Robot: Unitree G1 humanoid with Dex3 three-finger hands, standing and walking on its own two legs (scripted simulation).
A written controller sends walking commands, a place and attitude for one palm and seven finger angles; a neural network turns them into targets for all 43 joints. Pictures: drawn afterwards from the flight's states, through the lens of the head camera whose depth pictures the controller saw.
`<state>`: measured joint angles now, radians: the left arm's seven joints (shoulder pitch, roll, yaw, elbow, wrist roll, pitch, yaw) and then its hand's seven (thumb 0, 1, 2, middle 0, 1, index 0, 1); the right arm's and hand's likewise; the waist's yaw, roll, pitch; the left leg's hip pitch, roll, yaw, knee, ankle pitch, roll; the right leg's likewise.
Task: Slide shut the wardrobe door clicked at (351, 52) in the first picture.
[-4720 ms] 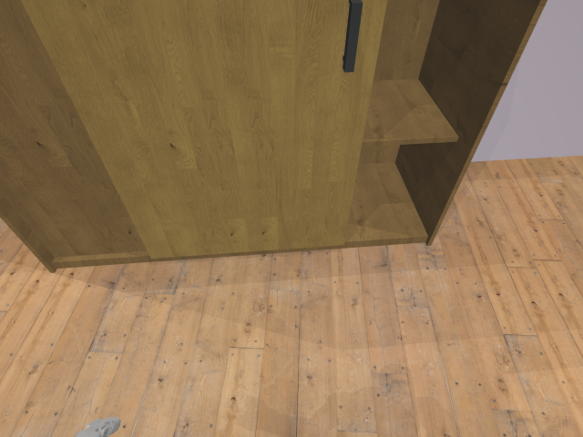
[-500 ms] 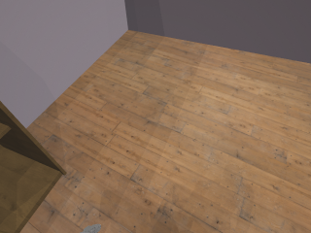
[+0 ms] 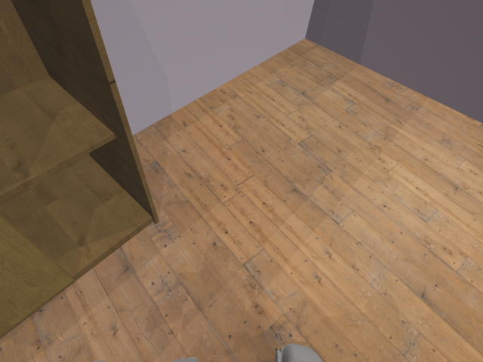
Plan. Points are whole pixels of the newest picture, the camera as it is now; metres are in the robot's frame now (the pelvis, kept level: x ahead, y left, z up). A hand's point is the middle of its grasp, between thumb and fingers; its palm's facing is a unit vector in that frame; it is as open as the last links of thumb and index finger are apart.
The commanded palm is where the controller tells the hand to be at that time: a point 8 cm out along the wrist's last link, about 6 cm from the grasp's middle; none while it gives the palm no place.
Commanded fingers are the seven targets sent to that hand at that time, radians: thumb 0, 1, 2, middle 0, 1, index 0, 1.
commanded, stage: turn to face it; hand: left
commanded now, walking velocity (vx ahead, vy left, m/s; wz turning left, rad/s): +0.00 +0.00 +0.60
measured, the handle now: out of the picture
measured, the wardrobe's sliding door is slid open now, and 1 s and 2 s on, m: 0.38 0.38 0.38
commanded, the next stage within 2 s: take the last steps up to it in 1.30 s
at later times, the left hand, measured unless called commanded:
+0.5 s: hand out of the picture +0.00 +0.14 -0.14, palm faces +0.35 -0.90 -0.27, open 7.4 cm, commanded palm none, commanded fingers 0.00 0.90 0.90 -0.20 -0.30 -0.20 -0.30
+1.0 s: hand out of the picture -0.07 +0.21 -0.15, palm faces +0.61 -0.75 -0.26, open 7.4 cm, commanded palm none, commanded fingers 0.00 0.90 0.90 -0.20 -0.30 -0.20 -0.30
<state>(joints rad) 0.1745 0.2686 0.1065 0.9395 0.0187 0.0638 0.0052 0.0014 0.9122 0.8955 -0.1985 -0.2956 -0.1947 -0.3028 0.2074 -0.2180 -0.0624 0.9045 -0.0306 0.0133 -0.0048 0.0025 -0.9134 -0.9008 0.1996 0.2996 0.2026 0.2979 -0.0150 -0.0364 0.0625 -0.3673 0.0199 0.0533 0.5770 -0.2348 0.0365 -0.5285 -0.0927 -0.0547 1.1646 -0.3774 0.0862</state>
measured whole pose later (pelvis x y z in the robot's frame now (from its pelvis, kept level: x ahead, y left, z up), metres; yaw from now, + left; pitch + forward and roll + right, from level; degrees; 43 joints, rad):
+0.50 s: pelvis -0.01 -0.06 +0.01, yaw +20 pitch -1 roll +3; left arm 0.24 0.16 0.03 0.90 0.02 0.01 0.02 0.00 0.90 0.89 -0.20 -0.30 -0.20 -0.30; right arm 0.18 -0.27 -0.10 0.93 -0.03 0.09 0.03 0.01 -0.91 -0.90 0.20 0.30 0.20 0.30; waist -0.02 0.03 0.06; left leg -0.51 0.03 0.01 1.11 -0.37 -0.08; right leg -0.18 -0.11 -0.19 0.50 -0.30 -0.02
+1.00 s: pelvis -0.02 -0.02 +0.01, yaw +36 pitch +0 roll -1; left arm 0.16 0.26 0.07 0.90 0.01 0.06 0.01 0.00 0.91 0.90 -0.20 -0.30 -0.20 -0.30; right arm 0.18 -0.20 -0.03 0.91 -0.02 0.03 0.00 0.00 -0.91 -0.90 0.20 0.30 0.21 0.30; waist 0.00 -0.02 0.08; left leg -0.23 -0.04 -0.02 0.47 -0.24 0.04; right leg -0.47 -0.10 -0.01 1.04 -0.40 0.10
